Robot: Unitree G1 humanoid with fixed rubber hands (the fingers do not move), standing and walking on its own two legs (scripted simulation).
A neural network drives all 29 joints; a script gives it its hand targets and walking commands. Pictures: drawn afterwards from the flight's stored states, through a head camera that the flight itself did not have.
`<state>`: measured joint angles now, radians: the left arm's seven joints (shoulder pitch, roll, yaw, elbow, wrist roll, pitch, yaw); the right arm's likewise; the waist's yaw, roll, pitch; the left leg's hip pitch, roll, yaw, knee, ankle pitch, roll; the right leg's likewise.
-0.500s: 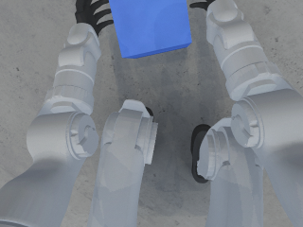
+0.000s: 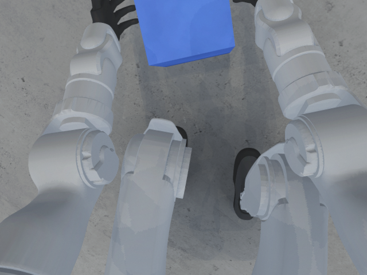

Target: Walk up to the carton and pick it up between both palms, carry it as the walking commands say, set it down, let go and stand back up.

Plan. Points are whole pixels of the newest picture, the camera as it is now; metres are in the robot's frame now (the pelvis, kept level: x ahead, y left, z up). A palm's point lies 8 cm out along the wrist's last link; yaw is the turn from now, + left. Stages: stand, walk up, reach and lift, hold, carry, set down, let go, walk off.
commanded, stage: set down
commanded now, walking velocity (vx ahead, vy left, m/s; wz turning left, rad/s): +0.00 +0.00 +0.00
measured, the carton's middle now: (185, 10) +0.53 +0.12 -0.29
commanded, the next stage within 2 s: none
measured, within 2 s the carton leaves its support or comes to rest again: neither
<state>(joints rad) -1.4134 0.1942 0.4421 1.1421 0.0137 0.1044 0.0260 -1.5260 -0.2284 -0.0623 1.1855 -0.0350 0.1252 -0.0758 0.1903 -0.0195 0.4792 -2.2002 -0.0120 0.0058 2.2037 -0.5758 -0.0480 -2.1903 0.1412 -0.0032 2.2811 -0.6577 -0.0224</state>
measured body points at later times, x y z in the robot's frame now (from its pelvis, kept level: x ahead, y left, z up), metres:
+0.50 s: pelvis -0.01 +0.01 +0.00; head +0.37 +0.03 +0.22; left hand +0.46 +0.29 -0.21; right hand +0.56 -0.03 -0.22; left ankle +0.12 +0.12 -0.33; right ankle +0.09 -0.09 -0.33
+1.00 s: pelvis -0.02 +0.01 +0.06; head +0.35 +0.05 +0.30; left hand +0.47 +0.27 -0.11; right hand +0.58 -0.03 -0.10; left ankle +0.12 +0.13 -0.33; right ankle +0.09 -0.09 -0.33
